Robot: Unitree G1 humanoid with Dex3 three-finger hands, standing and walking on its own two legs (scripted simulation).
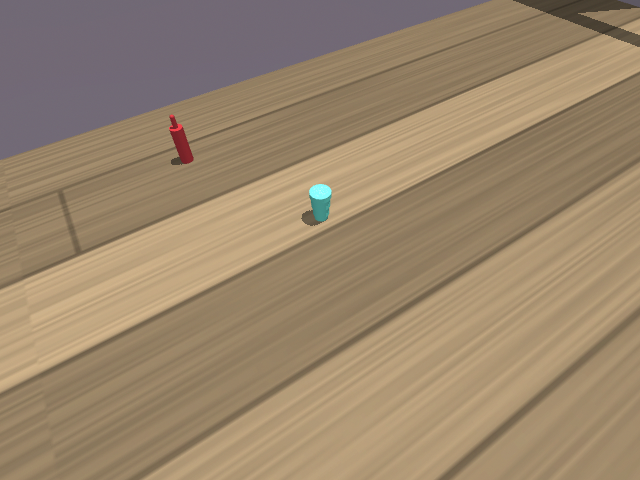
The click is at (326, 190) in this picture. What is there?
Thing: tapered cup
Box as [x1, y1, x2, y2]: [309, 184, 331, 221]
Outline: 323,184 314,185 309,190 313,214 315,218 320,221 326,219 329,199 331,196 330,188
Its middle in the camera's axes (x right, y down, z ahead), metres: -0.01 -0.14 +1.66
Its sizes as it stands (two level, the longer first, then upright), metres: 0.092 0.092 0.149
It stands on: the floor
